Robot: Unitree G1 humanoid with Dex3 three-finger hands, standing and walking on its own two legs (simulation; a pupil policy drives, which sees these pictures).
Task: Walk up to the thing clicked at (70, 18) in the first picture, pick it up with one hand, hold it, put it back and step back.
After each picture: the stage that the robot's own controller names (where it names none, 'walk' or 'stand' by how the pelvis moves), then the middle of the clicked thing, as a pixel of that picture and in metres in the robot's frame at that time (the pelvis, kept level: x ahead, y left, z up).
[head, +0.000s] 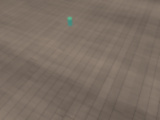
stand; (70, 21) +1.97 +0.22 -0.72
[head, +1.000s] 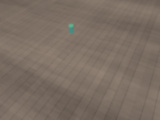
walk; (71, 28) +1.84 +0.33 -0.72
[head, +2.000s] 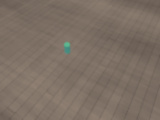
walk; (67, 48) +1.25 +0.27 -0.71
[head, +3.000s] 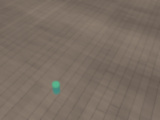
walk; (56, 87) +0.79 +0.23 -0.70
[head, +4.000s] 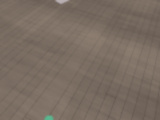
walk; out of the picture +0.47 +0.23 -0.71
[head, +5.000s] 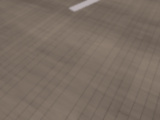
stand; out of the picture +0.37 +0.20 -0.72
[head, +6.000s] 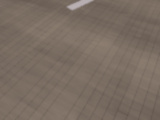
stand; out of the picture +0.36 +0.20 -0.72
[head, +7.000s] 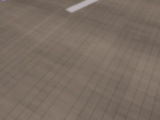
stand; out of the picture +0.36 +0.21 -0.72
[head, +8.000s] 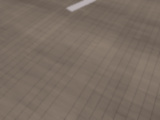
stand; out of the picture +0.35 +0.21 -0.72
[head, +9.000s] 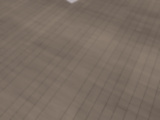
go down; out of the picture +0.35 +0.21 -0.72
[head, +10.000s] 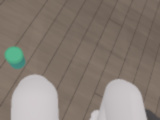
go down; (16, 58) +0.42 +0.27 -0.28
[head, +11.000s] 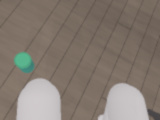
close in; (25, 63) +0.42 +0.27 -0.30
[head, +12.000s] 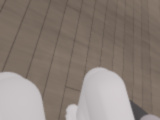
close in; out of the picture +0.39 +0.30 -0.21
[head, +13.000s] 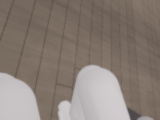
close; out of the picture +0.39 +0.31 -0.22
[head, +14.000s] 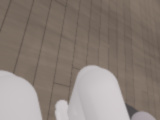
lift; out of the picture +0.38 +0.31 -0.22
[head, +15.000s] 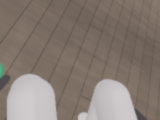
lift; out of the picture +0.32 +0.29 -0.15
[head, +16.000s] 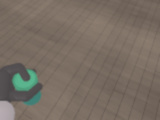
lift; (28, 88) +0.33 +0.19 +0.02
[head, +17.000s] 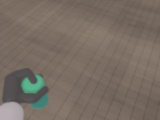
hold; (36, 92) +0.33 +0.17 +0.00
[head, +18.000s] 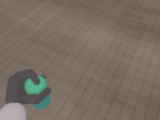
hold; (38, 93) +0.33 +0.17 -0.01
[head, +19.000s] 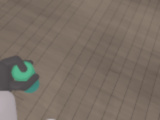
crouch; (27, 78) +0.38 +0.20 -0.06
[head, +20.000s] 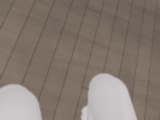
lower; out of the picture +0.46 +0.30 -0.13
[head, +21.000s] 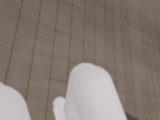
lower; out of the picture +0.42 +0.32 -0.22
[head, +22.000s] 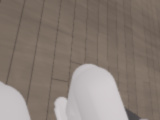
lower; out of the picture +0.41 +0.32 -0.22
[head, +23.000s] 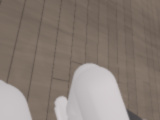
lower; out of the picture +0.41 +0.31 -0.22
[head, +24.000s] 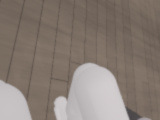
lower; out of the picture +0.41 +0.32 -0.22
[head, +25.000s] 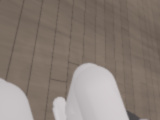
open; out of the picture +0.40 +0.29 -0.22
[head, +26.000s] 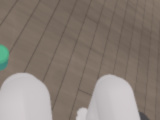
stand; out of the picture +0.41 +0.27 -0.25
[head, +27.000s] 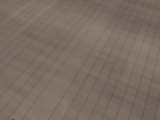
stand; out of the picture +0.37 +0.19 -0.63
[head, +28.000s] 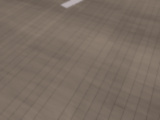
stand; out of the picture +0.39 +0.20 -0.67
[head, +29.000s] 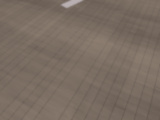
stand; out of the picture +0.38 +0.19 -0.67
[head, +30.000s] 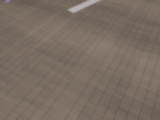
stand; out of the picture +0.40 +0.18 -0.72
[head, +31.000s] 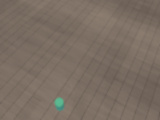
walk; (59, 104) +0.48 +0.17 -0.71
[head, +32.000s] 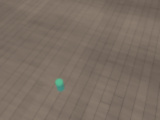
walk; (59, 85) +0.72 +0.26 -0.70
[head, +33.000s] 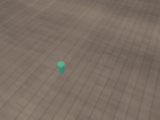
stand; (61, 67) +1.01 +0.23 -0.70
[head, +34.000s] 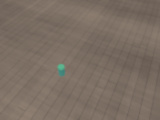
stand; (61, 70) +0.99 +0.23 -0.72
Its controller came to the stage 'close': yes
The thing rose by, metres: 0.70
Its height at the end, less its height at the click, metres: +0.00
